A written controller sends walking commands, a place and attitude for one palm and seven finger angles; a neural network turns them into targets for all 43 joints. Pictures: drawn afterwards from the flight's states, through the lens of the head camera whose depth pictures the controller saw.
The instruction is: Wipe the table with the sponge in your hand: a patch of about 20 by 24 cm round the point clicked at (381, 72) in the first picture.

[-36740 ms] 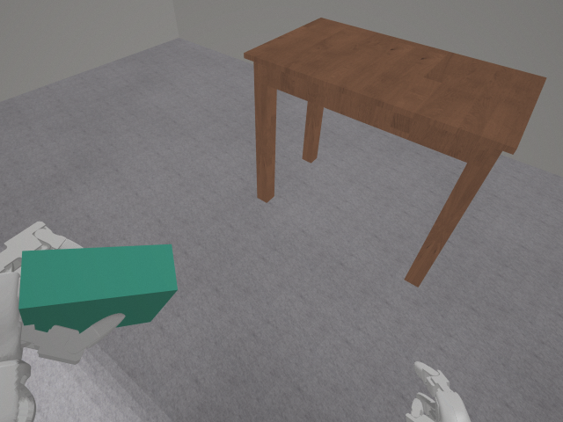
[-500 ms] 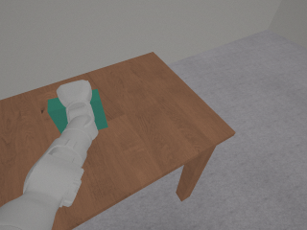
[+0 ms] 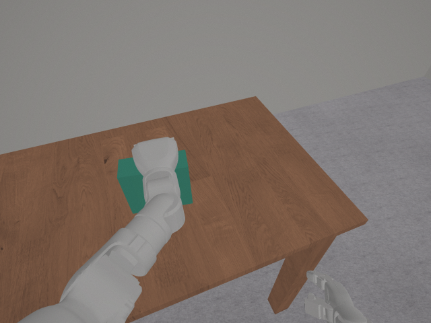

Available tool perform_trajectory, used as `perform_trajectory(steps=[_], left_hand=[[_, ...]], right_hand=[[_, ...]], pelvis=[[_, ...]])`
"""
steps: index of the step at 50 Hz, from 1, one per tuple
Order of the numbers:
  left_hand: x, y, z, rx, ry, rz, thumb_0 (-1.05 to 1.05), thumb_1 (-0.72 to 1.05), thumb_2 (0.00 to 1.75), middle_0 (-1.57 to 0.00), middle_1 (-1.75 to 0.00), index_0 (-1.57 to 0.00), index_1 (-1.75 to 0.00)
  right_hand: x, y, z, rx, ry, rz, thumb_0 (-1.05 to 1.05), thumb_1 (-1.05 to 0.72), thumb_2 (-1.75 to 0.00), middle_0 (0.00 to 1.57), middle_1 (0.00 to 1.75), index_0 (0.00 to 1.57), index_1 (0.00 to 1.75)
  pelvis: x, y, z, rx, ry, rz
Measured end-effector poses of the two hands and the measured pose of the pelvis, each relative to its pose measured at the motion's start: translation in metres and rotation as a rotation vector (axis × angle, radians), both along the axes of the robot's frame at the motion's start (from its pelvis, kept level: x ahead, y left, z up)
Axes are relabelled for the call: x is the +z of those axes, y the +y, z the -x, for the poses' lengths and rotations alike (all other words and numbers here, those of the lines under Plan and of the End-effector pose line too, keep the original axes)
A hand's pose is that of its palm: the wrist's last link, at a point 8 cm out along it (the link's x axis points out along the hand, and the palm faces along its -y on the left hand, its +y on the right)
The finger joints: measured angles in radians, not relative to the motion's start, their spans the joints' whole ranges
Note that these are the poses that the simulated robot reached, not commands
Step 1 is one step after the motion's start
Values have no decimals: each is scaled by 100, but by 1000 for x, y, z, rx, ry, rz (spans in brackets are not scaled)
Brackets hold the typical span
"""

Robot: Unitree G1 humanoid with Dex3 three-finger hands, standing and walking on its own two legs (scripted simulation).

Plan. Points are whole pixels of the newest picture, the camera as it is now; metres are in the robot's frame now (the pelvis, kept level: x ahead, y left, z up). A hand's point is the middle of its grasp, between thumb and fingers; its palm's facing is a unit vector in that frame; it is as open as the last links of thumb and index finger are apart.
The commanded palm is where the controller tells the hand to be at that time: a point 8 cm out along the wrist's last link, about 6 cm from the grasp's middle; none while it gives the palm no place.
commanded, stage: wipe back along the third lane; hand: left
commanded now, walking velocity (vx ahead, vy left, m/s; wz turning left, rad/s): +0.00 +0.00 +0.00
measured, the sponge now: (159, 188) +0.39 +0.18 +0.01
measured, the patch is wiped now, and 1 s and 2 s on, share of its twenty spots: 1.00 1.00 1.00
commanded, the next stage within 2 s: slide back across to the middle lane in 0.86 s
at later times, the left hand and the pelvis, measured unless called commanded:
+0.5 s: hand (169, 196) +0.33 +0.13 +0.07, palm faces +0.04 -0.04 -1.00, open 9.4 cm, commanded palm +0.29 +0.11 +0.10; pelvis -0.02 -0.02 +0.00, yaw -1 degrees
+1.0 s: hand (176, 216) +0.29 +0.11 +0.07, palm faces +0.06 -0.06 -1.00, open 9.3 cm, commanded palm +0.24 +0.10 +0.10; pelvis -0.03 -0.05 +0.00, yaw -2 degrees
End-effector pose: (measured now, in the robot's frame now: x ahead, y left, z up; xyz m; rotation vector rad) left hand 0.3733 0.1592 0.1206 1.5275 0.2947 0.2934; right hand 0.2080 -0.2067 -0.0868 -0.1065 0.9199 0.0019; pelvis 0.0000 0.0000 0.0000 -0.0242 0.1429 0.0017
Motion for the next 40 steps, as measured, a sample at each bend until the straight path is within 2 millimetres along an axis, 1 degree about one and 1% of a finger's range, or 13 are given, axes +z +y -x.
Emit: perform_trajectory(steps=[3, 7, 16, 24, 32, 40], left_hand=[[0, -4, 6, -8, -4, 2, -1, -45, 110, -72, -144, -77, -145], [-1, -7, 14, -13, -10, 8, 0, -45, 110, -72, -144, -77, -145], [0, -17, 34, -22, -19, 10, 1, -44, 110, -72, -144, -77, -145], [0, -29, 60, -36, -37, 13, 2, -44, 109, -71, -145, -77, -145], [-1, -37, 72, -17, -23, 17, 2, -43, 109, -71, -145, -77, -145], [-1, -45, 86, -29, -39, 26, 2, -43, 109, -71, -145, -77, -145]], right_hand=[[2, 1, -4, 14, -5, -4, 1, -91, -90, 20, 30, 20, 30], [4, -2, -4, 16, -9, -7, 1, -91, -90, 20, 30, 20, 30], [4, -17, 12, -2, -5, -13, 1, -91, -90, 20, 30, 20, 30], [6, -30, 23, -15, -27, -27, 1, -91, -90, 20, 30, 20, 30], [11, -37, 25, -12, -68, -39, 1, -91, -90, 20, 30, 20, 30], [13, -45, 24, -6, -95, -57, 1, -91, -90, 20, 30, 20, 30]], pelvis=[[0, -2, 0, -1, -8, -2], [0, -5, 1, -5, -22, -4], [1, -13, 9, -15, -52, -10], [2, -22, 17, -22, -84, -17], [2, -32, 27, -24, -100, -25], [2, -42, 29, -29, -110, -29]])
